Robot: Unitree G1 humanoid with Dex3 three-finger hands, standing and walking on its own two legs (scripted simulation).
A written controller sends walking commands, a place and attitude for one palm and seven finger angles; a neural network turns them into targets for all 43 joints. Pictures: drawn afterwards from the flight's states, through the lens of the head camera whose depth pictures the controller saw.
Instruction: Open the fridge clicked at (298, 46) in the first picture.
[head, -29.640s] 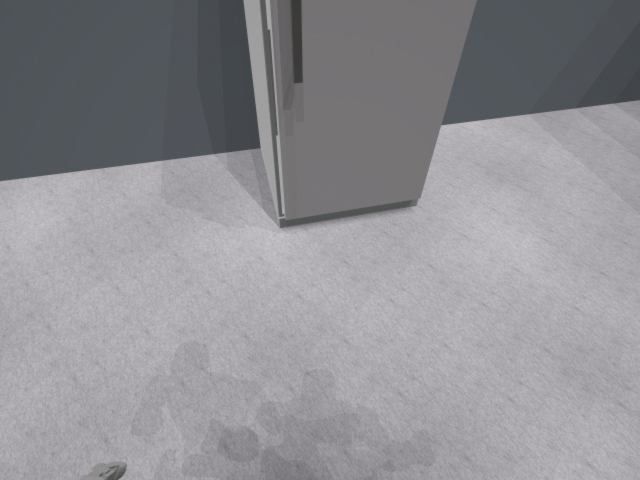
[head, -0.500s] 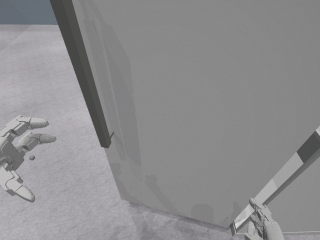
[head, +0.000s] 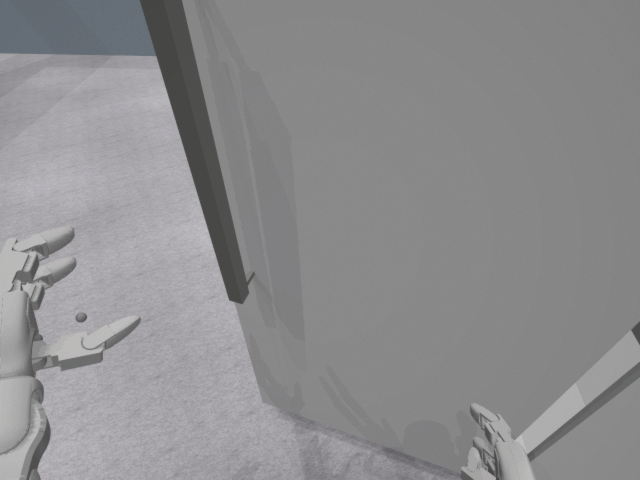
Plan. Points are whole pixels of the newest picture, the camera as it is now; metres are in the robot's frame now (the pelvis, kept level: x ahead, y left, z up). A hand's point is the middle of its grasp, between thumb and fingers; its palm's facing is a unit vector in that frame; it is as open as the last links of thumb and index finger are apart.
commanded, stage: draw the hand back to the body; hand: left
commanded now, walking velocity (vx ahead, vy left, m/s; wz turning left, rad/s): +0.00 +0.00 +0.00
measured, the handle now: (218, 176) +0.42 +0.20 +0.18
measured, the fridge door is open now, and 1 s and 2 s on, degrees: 75 75 75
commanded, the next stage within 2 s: step back with the hand held close in 0.68 s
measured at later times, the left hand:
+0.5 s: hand (96, 319) +0.21 +0.25 +0.16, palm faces +0.47 -0.79 -0.40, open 7.6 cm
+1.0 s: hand (93, 320) +0.21 +0.26 +0.15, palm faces +0.41 -0.81 -0.42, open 7.4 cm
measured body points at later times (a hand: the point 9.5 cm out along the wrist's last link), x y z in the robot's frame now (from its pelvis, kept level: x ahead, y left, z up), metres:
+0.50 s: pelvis +0.02 -0.02 +0.00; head +0.00 -0.04 +0.45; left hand +0.18 +0.29 +0.18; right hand +0.21 -0.24 -0.08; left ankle +0.01 +0.10 -0.74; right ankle -0.02 -0.14 -0.74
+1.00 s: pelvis -0.01 +0.00 +0.00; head +0.01 +0.00 +0.45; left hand +0.18 +0.30 +0.18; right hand +0.18 -0.23 -0.07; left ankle +0.01 +0.10 -0.74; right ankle -0.02 -0.14 -0.74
